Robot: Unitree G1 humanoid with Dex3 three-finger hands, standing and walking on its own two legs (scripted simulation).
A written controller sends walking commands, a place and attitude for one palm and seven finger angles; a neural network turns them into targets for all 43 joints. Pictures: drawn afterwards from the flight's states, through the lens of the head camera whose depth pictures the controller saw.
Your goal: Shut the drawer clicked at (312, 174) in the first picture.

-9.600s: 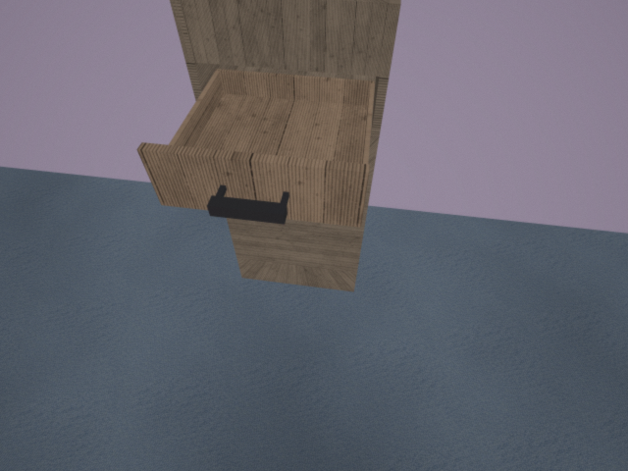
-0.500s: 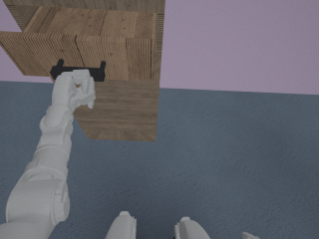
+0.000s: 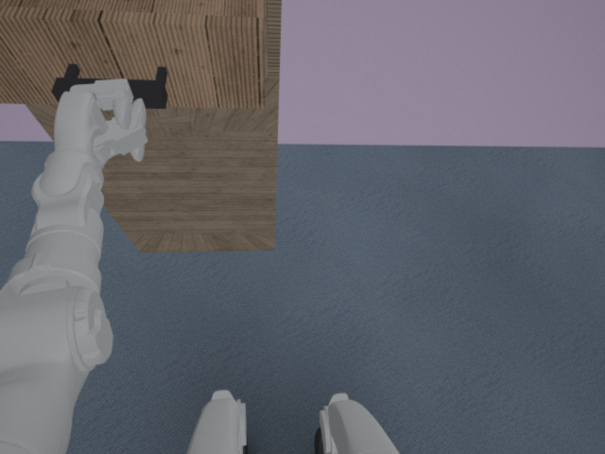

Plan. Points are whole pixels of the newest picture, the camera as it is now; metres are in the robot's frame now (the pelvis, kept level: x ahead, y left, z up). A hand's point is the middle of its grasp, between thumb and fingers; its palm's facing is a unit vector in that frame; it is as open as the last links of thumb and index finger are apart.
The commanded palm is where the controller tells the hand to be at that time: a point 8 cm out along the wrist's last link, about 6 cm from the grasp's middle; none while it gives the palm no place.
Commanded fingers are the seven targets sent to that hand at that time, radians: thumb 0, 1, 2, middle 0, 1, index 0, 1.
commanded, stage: push the drawer shut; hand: left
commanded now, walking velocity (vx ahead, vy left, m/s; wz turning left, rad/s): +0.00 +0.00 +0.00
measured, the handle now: (115, 82) +0.58 +0.21 +0.09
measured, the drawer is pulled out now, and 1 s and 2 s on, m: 0.08 0.00 0.00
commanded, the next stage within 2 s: pull the fist back off the drawer in 0.96 s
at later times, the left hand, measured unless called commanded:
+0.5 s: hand (144, 97) +0.56 +0.17 +0.09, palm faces -0.02 -1.00 -0.03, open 3.1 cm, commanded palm +0.57 +0.20 +0.09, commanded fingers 0.00 0.90 0.90 -1.40 -1.60 -1.40 -1.60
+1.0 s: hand (142, 77) +0.59 +0.18 +0.10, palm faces -0.02 -1.00 -0.05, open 3.3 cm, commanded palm +0.63 +0.18 +0.09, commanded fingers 0.00 0.90 0.90 -1.40 -1.60 -1.40 -1.60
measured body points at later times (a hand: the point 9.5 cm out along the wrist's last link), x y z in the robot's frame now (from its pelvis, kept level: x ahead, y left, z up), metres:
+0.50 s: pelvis +0.00 +0.01 -0.01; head +0.14 +0.04 +0.41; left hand +0.55 +0.23 +0.10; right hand -0.03 -0.25 -0.11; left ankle +0.05 +0.13 -0.66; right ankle +0.01 -0.13 -0.66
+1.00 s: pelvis -0.01 +0.01 -0.02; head +0.17 +0.05 +0.39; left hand +0.59 +0.23 +0.10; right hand -0.07 -0.23 -0.11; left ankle +0.05 +0.13 -0.66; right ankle +0.01 -0.13 -0.66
